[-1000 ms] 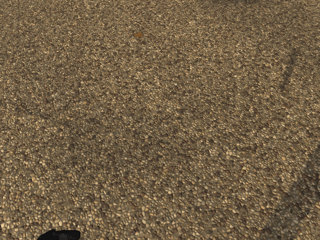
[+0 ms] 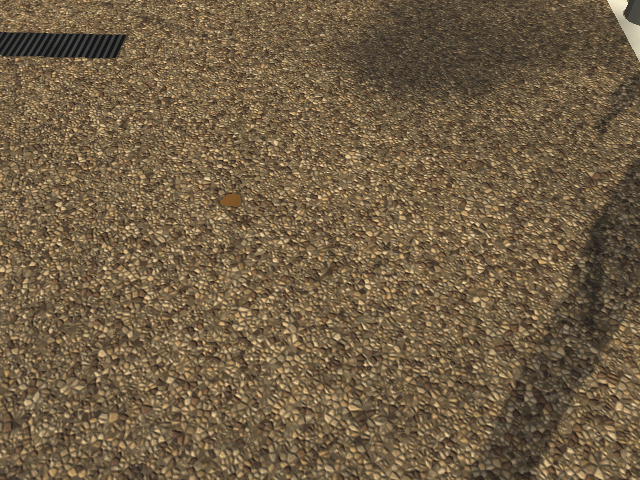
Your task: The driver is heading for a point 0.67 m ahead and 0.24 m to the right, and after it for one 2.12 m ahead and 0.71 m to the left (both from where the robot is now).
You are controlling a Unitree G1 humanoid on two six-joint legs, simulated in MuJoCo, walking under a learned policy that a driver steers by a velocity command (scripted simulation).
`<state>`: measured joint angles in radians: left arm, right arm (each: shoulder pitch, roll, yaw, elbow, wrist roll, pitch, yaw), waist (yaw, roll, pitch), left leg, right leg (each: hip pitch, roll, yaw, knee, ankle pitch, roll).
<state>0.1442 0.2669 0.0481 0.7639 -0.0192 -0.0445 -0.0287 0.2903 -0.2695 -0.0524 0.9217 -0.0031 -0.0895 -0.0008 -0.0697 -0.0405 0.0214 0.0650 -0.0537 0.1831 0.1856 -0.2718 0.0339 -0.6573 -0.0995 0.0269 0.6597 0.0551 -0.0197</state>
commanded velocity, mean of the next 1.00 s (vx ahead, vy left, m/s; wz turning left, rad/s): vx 0.50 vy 0.00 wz -0.53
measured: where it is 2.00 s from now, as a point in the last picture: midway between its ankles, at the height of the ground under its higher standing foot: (438, 239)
